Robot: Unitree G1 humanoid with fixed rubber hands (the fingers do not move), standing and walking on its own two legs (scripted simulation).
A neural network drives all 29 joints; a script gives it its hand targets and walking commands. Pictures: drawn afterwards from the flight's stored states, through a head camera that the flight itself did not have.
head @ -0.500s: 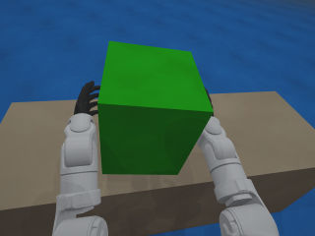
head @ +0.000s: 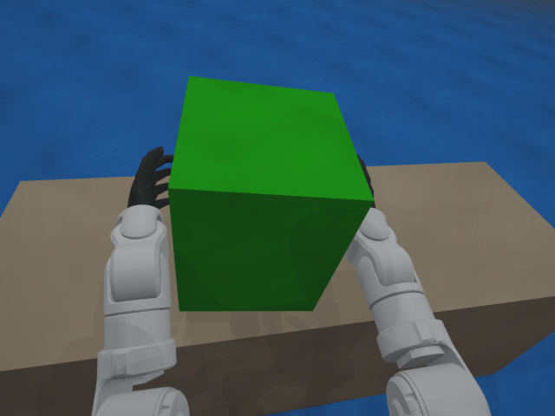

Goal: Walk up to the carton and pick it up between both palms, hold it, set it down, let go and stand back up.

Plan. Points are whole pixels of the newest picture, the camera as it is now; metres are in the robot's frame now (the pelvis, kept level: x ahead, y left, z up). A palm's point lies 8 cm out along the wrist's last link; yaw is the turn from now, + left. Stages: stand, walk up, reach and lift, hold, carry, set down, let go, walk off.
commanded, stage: hold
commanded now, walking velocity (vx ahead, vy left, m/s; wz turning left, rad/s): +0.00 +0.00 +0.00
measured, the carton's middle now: (255, 203) +0.36 +0.02 +0.15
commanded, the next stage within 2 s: none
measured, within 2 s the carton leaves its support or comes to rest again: neither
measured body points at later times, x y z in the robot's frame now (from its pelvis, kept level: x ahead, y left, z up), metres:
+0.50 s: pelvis +0.00 +0.00 +0.00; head -0.04 +0.04 +0.45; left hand +0.36 +0.16 +0.16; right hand +0.37 -0.13 +0.16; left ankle +0.04 +0.10 -0.75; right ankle +0.01 -0.09 -0.75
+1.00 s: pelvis +0.00 +0.00 +0.00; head -0.04 +0.03 +0.45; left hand +0.35 +0.16 +0.16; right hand +0.36 -0.13 +0.16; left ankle +0.04 +0.10 -0.75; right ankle +0.01 -0.09 -0.75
